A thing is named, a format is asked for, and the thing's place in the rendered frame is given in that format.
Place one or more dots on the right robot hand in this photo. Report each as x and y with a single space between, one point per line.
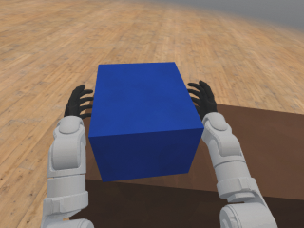
206 102

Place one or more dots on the robot right forearm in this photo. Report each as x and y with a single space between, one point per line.
234 180

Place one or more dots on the robot left forearm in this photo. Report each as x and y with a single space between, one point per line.
66 162

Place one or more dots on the pedestal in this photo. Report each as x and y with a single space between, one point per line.
272 143

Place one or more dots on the robot right upper arm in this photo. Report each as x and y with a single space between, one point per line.
246 215

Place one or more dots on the carton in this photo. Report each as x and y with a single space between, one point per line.
143 122

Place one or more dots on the left robot hand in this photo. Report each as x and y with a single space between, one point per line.
73 107

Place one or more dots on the robot left upper arm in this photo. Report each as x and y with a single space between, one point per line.
73 223

